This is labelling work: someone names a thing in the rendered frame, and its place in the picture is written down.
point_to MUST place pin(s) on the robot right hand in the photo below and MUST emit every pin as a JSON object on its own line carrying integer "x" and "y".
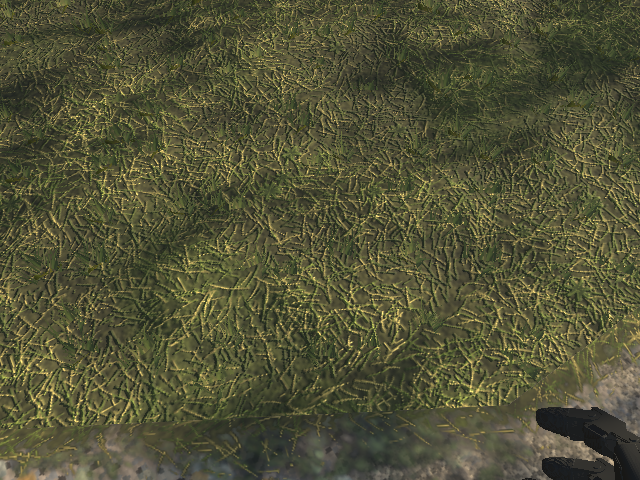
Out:
{"x": 600, "y": 431}

